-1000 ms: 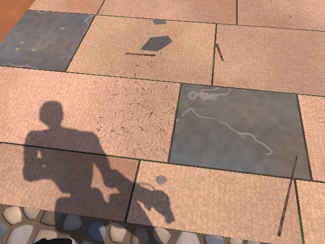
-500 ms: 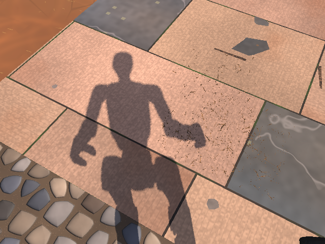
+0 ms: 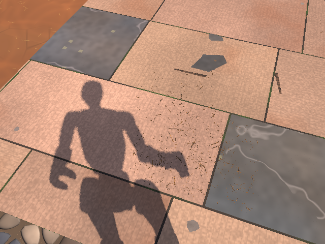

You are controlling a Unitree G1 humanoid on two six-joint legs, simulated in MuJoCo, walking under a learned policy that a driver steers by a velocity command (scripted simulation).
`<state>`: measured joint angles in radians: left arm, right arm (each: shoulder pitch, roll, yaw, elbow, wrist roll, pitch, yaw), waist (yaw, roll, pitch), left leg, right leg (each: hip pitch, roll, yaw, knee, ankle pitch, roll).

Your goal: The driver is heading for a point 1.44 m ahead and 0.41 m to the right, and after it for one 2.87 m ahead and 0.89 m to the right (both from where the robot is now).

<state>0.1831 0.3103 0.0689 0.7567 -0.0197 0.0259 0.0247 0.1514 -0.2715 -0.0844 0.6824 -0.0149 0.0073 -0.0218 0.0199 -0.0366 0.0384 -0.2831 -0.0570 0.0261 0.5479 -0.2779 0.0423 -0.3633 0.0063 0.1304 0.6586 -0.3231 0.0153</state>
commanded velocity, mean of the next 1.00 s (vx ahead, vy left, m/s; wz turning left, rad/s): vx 0.08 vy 0.00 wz -0.40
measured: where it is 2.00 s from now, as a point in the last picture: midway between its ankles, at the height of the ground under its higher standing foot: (257, 222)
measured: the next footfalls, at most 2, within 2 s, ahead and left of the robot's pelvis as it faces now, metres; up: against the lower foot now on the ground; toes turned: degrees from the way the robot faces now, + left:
right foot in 0.32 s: +0.02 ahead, -0.16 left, +0.00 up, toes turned -14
left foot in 0.80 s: +0.08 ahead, +0.05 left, +0.00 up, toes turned -25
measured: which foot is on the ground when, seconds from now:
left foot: down 0.00-0.32, up 0.34-0.78, down 0.80-1.00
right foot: up 0.00-0.30, down 0.32-0.80, up 0.82-1.00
